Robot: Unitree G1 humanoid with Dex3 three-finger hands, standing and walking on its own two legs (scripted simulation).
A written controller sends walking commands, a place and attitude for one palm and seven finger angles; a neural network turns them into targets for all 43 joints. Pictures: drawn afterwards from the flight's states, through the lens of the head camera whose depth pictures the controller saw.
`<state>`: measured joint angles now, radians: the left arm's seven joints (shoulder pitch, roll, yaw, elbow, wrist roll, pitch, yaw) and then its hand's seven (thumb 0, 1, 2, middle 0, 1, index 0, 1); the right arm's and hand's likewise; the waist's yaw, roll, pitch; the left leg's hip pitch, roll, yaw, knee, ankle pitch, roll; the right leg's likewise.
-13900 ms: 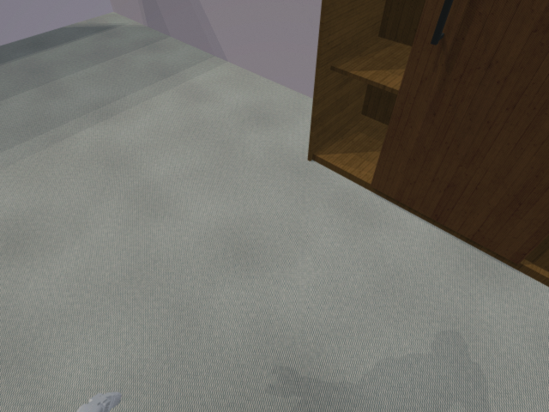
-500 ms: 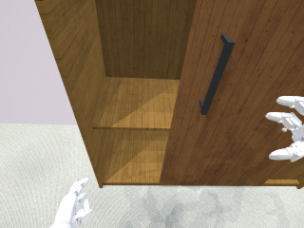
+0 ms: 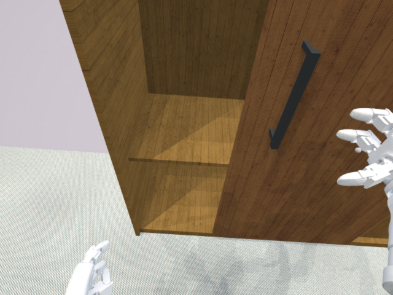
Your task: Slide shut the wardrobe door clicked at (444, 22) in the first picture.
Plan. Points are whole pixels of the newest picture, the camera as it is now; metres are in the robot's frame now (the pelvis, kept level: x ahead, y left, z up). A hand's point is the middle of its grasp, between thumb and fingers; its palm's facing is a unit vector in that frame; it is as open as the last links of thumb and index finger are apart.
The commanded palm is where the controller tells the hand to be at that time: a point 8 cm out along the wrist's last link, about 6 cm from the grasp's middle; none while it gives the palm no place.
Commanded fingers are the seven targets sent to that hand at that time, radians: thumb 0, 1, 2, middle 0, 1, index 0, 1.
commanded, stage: move the hooked fingers beside the handle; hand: right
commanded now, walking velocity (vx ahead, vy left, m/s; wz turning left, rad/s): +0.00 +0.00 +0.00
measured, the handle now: (288, 101) +0.51 -0.18 +0.16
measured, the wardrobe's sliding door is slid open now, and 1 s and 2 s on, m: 0.38 0.38 0.38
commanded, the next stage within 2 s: feel for the door with the fingertips in 1.74 s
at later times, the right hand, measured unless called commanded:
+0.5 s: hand (336, 129) +0.40 -0.25 +0.17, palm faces +0.05 +1.00 -0.02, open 14.0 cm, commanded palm +0.38 -0.30 +0.17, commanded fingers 0.00 0.50 -0.30 0.30 1.20 0.30 1.20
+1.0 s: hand (319, 111) +0.46 -0.24 +0.17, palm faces +0.03 +1.00 -0.02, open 14.0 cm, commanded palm +0.43 -0.29 +0.16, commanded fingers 0.00 0.50 -0.30 0.30 1.20 0.30 1.20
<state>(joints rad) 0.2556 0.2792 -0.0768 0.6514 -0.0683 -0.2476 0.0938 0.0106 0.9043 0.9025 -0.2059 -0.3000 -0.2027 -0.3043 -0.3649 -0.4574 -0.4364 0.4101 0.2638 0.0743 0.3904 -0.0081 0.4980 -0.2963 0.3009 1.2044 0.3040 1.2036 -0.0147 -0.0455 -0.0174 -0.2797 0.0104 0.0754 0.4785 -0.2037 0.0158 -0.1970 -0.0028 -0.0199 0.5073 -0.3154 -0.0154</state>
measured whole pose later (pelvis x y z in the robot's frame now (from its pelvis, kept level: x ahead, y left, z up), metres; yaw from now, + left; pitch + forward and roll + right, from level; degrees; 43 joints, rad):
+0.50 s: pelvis +0.01 +0.00 +0.00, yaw +0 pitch +3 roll +1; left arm 0.28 0.28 -0.07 0.65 -0.06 -0.20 0.09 0.01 0.90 0.90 -0.21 -0.30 -0.20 -0.30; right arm -0.56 -0.48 -0.40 0.66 0.21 0.02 0.36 -0.01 0.50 -0.30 0.30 1.20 0.30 1.20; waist 0.02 -0.03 -0.03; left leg -0.33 0.01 0.07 0.47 -0.20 0.01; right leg -0.24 0.00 -0.03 0.50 -0.32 -0.02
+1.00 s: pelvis +0.01 -0.01 +0.00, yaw +1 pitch +7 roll +1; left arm 0.36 0.29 -0.05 0.68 -0.05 -0.14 0.07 0.01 0.91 0.90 -0.21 -0.30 -0.20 -0.30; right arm -0.77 -0.52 -0.40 0.92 0.15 -0.09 0.33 -0.01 0.50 -0.30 0.30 1.20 0.30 1.20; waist 0.07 -0.03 -0.05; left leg -0.39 0.01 0.06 0.48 -0.20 0.01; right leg -0.31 -0.01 -0.03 0.53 -0.33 -0.03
